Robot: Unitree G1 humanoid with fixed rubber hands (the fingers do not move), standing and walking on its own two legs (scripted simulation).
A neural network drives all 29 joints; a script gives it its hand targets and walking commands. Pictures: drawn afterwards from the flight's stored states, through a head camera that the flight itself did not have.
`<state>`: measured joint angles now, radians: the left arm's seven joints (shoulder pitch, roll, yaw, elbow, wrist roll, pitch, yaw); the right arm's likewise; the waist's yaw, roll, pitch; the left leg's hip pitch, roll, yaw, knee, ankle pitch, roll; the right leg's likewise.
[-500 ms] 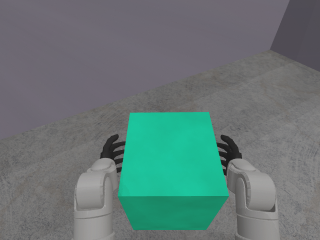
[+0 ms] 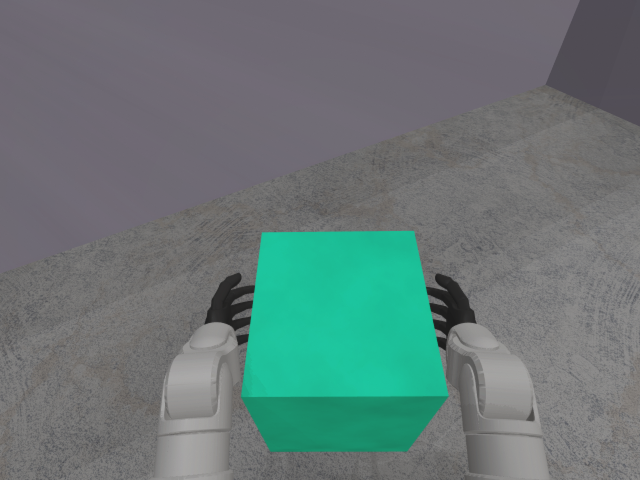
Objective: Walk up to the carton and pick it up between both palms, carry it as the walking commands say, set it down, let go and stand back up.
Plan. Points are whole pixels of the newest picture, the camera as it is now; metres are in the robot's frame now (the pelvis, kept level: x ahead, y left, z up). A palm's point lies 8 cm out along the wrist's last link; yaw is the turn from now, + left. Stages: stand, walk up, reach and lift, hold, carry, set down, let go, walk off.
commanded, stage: carry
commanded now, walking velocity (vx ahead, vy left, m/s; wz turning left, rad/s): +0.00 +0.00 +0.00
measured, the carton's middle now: (338, 347) +0.30 +0.00 -0.01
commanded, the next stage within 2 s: hold in 1.82 s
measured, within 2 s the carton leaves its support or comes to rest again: neither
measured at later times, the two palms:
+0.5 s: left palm (229, 338) +0.28 +0.14 +0.05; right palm (465, 340) +0.28 -0.15 +0.05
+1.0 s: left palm (221, 332) +0.27 +0.14 +0.08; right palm (470, 334) +0.27 -0.15 +0.08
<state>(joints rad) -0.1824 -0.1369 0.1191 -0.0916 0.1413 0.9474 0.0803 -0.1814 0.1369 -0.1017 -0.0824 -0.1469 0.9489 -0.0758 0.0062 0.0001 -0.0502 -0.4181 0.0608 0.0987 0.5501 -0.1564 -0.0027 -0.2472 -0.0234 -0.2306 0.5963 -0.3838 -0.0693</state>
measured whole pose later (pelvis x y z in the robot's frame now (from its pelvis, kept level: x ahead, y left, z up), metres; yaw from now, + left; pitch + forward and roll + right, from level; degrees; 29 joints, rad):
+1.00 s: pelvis +0.00 +0.00 +0.00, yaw +0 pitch +1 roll +0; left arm -0.16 -0.13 0.10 -0.20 0.12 1.05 0.09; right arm -0.16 0.13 -0.08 -0.18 -0.12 1.05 -0.09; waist 0.00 0.00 -0.08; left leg -0.41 0.07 0.10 0.54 -0.15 -0.01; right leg -0.24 -0.01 -0.23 0.58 -0.38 -0.07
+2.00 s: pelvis +0.00 +0.01 +0.02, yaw -15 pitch -3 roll +2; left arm -0.06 -0.13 0.14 0.01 0.20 0.73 0.05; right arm -0.14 0.13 -0.03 0.15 -0.18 0.70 -0.06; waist 0.10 -0.01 0.05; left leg -0.19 0.02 -0.04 0.40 -0.12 0.01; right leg -0.11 0.05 0.01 0.43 -0.26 -0.06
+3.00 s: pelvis -0.03 +0.05 -0.01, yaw -19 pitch +11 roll +1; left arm -0.44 -0.21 0.47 0.45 0.34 0.34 0.01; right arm -0.53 0.15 -0.36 0.64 -0.33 0.31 0.00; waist 0.13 -0.03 0.03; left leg -0.66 -0.01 -0.09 0.65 -0.20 -0.04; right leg -0.63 0.07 0.10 0.73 -0.29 -0.01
